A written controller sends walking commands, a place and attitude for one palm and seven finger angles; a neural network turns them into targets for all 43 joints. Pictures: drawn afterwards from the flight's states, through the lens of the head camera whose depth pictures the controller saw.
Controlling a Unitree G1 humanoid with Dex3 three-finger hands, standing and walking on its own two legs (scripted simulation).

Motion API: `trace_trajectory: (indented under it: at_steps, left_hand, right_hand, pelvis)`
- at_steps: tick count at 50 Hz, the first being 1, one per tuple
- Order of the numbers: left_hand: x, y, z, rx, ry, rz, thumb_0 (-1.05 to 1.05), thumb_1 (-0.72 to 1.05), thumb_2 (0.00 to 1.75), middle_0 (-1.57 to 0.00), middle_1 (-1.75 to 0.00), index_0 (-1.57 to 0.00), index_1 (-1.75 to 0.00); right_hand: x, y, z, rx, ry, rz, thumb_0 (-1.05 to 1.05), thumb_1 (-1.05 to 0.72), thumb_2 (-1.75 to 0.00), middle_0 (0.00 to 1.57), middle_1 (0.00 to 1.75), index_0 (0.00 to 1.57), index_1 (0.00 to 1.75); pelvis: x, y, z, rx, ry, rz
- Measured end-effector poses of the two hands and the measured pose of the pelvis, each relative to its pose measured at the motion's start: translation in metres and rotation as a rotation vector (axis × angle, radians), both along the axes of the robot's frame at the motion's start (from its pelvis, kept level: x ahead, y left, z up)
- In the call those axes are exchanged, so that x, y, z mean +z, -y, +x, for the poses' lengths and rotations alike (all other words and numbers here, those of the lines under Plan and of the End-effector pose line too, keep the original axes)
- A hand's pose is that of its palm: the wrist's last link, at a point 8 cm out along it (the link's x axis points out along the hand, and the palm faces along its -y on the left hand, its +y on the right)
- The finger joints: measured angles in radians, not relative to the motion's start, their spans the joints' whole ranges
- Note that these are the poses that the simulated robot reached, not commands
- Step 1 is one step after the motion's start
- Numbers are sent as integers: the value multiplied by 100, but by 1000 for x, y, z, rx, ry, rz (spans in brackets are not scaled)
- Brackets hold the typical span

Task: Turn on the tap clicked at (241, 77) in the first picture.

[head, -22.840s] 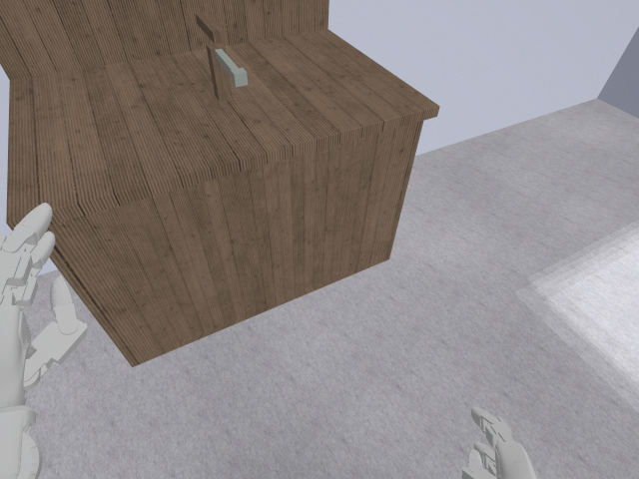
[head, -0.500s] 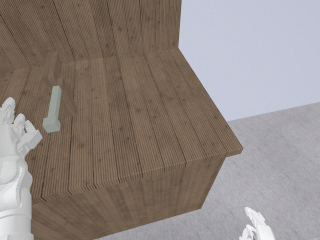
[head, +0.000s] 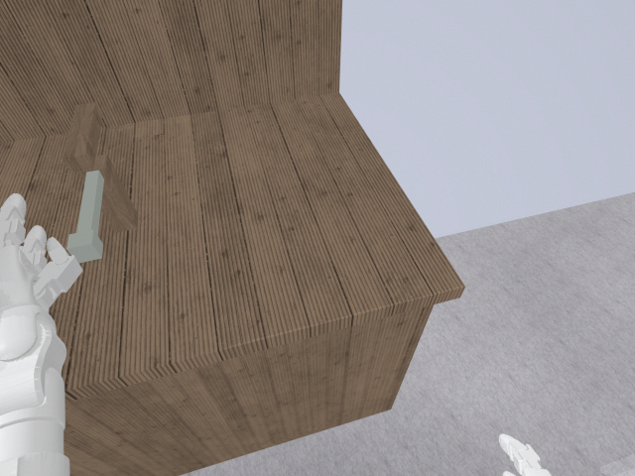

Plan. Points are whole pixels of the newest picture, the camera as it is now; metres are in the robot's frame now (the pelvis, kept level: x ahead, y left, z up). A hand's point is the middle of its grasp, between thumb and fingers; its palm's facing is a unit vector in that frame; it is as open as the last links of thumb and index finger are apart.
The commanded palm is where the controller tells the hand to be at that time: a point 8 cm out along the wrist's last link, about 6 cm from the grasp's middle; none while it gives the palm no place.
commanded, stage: push the lever round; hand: left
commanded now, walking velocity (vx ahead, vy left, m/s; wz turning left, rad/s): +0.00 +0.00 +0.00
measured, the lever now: (85, 246) +0.34 +0.32 +0.12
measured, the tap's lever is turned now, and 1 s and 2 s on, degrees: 1 31 58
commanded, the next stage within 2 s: none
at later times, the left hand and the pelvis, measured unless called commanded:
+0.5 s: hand (113, 253) +0.34 +0.28 +0.12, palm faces +0.60 -0.80 -0.05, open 7.7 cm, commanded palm +0.29 +0.30 +0.11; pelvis +0.00 +0.00 +0.00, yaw +0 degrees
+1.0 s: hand (156, 237) +0.36 +0.23 +0.12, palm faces +0.68 -0.73 -0.05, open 7.7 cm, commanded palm +0.32 +0.26 +0.11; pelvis +0.00 +0.00 +0.00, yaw +0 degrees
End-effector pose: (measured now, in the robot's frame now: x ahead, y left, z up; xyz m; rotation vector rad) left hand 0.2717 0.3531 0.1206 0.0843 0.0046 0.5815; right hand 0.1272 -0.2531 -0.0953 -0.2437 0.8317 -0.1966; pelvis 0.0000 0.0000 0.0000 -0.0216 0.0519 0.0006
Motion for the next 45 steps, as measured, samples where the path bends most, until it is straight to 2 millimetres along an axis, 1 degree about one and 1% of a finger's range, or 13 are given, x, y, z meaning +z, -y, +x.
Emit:
trace_trajectory:
  at_steps: [5,10,23,31,36,45]
  left_hand:
    - [0,7,2,-4,1,-4,1,91,90,-15,-15,-15,-15]
    - [0,14,3,8,9,-10,2,91,90,-15,-15,-15,-15]
    - [-1,42,13,52,28,-21,2,92,90,-15,-15,-15,-15]
    - [0,56,17,90,28,-23,2,92,90,-15,-15,-15,-15]
    - [0,65,20,110,24,-27,2,92,90,-15,-15,-15,-15]
    - [1,85,33,147,4,-29,1,92,90,-15,-15,-15,-15]
  right_hand:
    - [0,1,-2,-7,4,5,1,-91,-90,20,30,20,30]
    - [1,-2,1,-1,21,16,1,-91,-90,20,30,20,30]
    - [4,-17,21,46,53,36,1,-90,-90,20,30,20,30]
    - [6,-22,29,57,56,44,1,-90,-90,20,30,20,30]
    - [5,-23,32,62,42,44,1,-90,-90,20,30,20,30]
    - [3,-22,31,63,9,44,1,-90,-90,20,30,20,30]
  pelvis:
    - [0,1,-1,-2,1,1]
    - [0,1,-2,-3,3,2]
    - [0,-2,-1,1,7,3]
    - [1,-4,2,0,12,4]
    - [1,-4,2,3,16,5]
    - [1,-2,1,7,13,6]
